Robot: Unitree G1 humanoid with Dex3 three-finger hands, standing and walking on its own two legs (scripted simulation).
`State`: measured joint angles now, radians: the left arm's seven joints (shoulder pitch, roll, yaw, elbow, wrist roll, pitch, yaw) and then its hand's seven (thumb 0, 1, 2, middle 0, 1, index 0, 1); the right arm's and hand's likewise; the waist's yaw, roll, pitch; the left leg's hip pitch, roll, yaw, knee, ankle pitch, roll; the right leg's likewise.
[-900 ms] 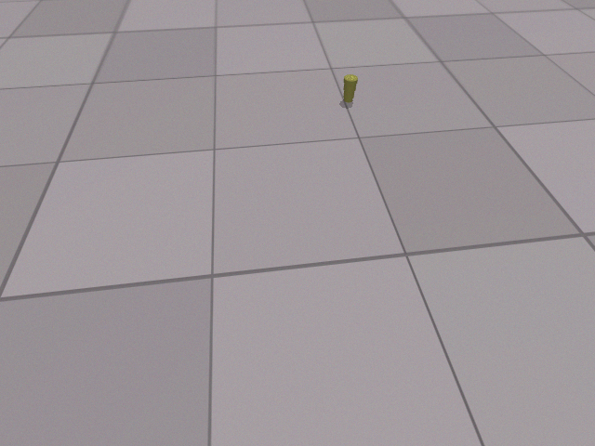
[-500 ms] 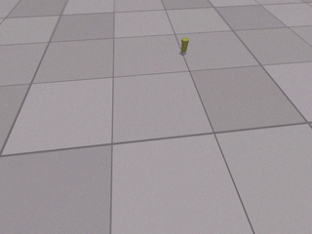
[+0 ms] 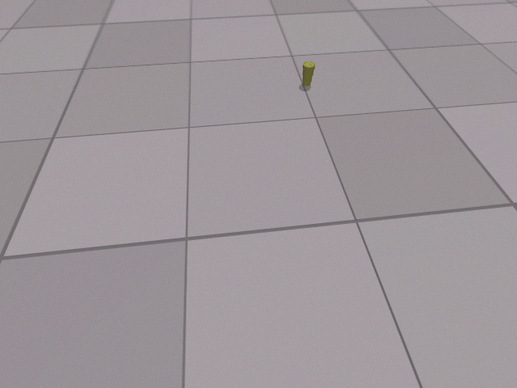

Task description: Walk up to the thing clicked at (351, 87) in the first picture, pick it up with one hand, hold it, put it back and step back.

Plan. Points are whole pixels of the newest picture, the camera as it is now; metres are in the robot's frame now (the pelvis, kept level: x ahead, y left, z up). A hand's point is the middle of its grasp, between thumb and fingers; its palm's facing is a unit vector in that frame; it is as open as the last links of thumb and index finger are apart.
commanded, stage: stand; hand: left
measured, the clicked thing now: (307, 74) +2.14 -0.34 -0.71
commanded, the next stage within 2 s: walk up in 0.22 s
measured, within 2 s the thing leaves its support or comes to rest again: neither
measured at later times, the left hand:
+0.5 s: hand (130, 367) +0.18 +0.24 -0.13, palm faces -0.15 -0.91 -0.40, open 7.4 cm
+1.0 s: hand (200, 267) +0.39 +0.15 -0.18, palm faces -0.21 -0.92 -0.34, open 7.4 cm
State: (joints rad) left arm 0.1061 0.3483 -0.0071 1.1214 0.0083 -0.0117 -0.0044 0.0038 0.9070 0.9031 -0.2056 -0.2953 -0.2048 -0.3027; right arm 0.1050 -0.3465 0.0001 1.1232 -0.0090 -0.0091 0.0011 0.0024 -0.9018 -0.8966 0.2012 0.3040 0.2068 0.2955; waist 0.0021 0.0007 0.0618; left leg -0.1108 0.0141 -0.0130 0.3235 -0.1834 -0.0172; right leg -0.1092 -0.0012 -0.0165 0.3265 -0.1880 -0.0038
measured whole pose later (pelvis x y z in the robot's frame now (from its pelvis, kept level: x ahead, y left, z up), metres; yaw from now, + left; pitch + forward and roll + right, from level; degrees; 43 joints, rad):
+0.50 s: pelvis +0.06 -0.05 -0.02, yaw -8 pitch -1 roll +2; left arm 0.19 0.47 0.10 1.00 0.03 -0.01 -0.14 0.01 0.91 0.90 -0.20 -0.30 -0.20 -0.30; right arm 0.24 -0.46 -0.10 1.01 -0.06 -0.07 0.05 0.00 -0.90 -0.90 0.21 0.30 0.21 0.30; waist 0.00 0.00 0.00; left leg -0.01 0.10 0.12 0.39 -0.35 -0.02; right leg -0.43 -0.11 -0.01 0.70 -0.33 0.00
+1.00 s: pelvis +0.32 -0.12 -0.03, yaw -13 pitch -1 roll +0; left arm 0.34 0.45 0.06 0.93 0.01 -0.06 -0.07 0.01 0.90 0.90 -0.21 -0.30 -0.21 -0.30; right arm 0.15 -0.41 -0.09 0.91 -0.04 -0.07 0.09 0.01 -0.90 -0.90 0.20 0.30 0.21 0.30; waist 0.05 -0.05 0.06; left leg -0.46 0.07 0.09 0.58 -0.09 0.01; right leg 0.00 -0.04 -0.02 0.60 -0.51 -0.01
